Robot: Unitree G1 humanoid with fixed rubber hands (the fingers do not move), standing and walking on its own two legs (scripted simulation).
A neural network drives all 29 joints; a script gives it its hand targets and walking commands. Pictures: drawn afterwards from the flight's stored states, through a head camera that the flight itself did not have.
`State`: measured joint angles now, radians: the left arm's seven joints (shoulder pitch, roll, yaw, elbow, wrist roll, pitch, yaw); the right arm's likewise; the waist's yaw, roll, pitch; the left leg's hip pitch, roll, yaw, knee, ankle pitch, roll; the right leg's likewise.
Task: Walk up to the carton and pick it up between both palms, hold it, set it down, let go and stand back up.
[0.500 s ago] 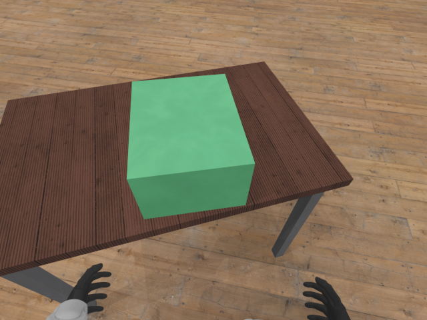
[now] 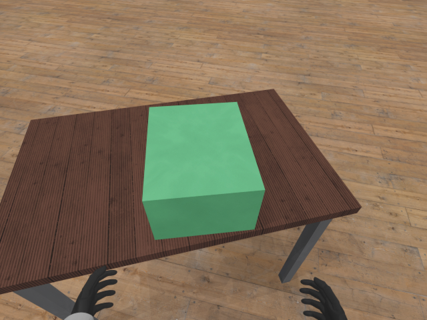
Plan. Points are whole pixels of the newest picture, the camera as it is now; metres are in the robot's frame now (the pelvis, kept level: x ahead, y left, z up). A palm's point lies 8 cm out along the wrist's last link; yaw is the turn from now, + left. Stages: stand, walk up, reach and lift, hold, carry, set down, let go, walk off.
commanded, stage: reach and lift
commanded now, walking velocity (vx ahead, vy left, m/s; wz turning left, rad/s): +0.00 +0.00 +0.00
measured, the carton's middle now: (199, 165) +0.51 +0.02 -0.04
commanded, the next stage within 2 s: none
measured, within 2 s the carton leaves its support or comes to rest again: neither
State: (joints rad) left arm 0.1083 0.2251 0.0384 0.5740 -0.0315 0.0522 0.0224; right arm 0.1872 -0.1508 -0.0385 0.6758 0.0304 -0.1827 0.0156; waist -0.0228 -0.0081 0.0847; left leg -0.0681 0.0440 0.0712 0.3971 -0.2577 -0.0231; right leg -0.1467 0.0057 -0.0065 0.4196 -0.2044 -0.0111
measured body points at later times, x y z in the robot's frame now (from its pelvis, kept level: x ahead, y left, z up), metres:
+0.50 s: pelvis +0.02 +0.01 +0.00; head +0.01 +0.02 +0.45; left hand +0.23 +0.24 -0.05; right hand +0.22 -0.22 -0.05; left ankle -0.02 +0.13 -0.74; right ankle +0.02 -0.11 -0.74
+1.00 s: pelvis +0.00 +0.00 -0.01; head +0.00 +0.00 +0.44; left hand +0.27 +0.24 -0.02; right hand +0.29 -0.22 -0.02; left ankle -0.02 +0.13 -0.74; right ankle +0.02 -0.11 -0.74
